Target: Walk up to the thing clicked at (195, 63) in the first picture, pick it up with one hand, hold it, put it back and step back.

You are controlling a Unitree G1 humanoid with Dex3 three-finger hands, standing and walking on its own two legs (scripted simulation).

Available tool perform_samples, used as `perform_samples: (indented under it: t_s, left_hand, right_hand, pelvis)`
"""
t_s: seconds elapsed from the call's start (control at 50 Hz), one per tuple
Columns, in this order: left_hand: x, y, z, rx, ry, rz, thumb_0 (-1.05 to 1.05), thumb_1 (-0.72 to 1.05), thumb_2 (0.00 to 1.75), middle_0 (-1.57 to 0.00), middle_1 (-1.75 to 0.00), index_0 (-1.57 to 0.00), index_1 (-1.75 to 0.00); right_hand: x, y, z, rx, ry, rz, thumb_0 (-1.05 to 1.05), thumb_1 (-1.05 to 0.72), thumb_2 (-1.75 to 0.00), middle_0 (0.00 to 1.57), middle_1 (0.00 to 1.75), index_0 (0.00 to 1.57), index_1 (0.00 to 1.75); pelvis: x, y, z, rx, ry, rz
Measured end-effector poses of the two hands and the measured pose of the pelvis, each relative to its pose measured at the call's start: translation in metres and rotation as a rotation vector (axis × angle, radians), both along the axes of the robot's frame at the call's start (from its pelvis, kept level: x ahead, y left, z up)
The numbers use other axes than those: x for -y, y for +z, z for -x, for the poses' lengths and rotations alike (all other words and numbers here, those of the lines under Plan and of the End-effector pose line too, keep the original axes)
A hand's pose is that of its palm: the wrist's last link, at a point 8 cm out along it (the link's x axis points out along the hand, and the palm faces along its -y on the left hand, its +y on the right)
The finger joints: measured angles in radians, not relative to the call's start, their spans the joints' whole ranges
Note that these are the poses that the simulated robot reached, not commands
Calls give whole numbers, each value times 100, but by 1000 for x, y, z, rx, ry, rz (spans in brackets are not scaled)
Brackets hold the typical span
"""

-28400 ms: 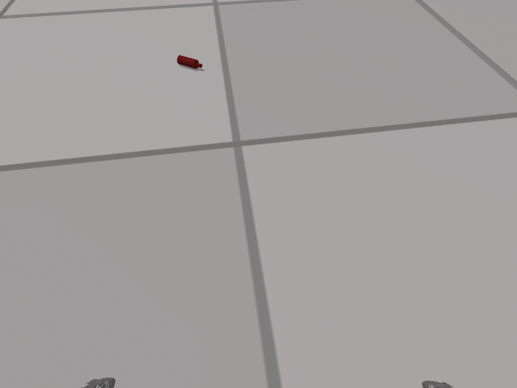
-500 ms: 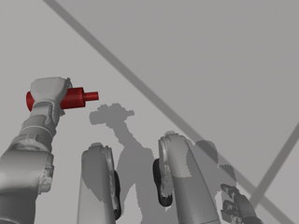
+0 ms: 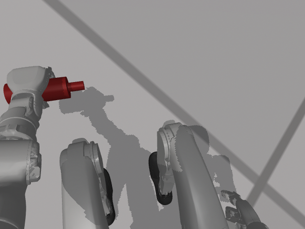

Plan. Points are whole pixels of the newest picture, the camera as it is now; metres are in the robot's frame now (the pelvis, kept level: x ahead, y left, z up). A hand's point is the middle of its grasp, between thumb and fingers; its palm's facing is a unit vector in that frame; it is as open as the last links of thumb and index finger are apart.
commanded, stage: crouch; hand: left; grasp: from above
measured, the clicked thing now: (48, 90) +0.48 +0.22 -0.19
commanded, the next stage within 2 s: lower in 0.38 s
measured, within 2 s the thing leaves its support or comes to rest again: rests again in 1.98 s
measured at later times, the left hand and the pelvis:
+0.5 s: hand (43, 92) +0.48 +0.24 -0.22, palm faces -0.46 -0.04 -0.89, open 9.1 cm; pelvis +0.00 +0.00 -0.04, yaw -2 degrees
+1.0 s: hand (49, 95) +0.48 +0.24 -0.27, palm faces -0.47 -0.05 -0.88, open 9.0 cm; pelvis +0.00 +0.00 -0.07, yaw -4 degrees
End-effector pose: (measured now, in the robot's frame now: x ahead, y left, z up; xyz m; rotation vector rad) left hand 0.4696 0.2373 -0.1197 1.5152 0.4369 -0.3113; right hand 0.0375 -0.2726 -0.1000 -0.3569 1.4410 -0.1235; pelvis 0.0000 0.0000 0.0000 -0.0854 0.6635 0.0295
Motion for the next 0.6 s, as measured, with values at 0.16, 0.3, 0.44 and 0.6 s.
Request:
perform_samples:
  t_s: [0.16,0.3,0.44,0.6]
  left_hand:
    - [-1,-16,-5,0,0,-6,0,10,47,-77,-51,-79,-49]
    - [-2,-28,-9,-6,0,-5,0,10,45,-78,-49,-80,-46]
    - [-2,-39,-13,-1,-5,-4,0,10,44,-80,-46,-81,-44]
    - [-3,-51,-14,-11,-7,-6,0,10,43,-81,-44,-83,-42]
  right_hand:
    - [-4,-16,15,-31,-4,-9,0,-91,-90,20,30,20,30]
    - [-5,-23,19,-40,13,-15,0,-91,-90,20,30,20,30]
    - [-1,-27,20,-53,29,-8,0,-91,-90,20,30,20,30]
    - [1,-29,20,-62,44,-2,0,-91,-90,20,30,20,30]
  pelvis:
    - [0,-18,2,9,-4,5]
    - [1,-28,3,19,-7,10]
    - [1,-36,2,23,-11,17]
    - [0,-42,2,28,-15,25]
